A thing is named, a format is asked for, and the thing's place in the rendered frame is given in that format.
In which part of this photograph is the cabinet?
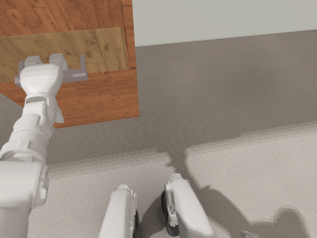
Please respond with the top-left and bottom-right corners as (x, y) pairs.
(0, 0), (140, 129)

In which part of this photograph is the left robot forearm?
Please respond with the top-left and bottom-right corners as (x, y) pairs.
(0, 92), (57, 165)

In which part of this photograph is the robot right foot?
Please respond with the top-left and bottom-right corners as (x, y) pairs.
(160, 190), (179, 237)

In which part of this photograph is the robot left shin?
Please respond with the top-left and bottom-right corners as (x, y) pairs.
(110, 184), (135, 238)

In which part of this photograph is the handle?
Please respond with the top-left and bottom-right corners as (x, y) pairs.
(14, 55), (88, 88)

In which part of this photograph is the robot left upper arm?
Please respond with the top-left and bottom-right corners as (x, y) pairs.
(0, 161), (50, 238)

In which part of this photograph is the robot left hand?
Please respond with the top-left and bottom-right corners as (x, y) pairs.
(20, 53), (68, 123)

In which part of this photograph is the drawer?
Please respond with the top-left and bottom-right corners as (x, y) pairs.
(0, 27), (129, 83)

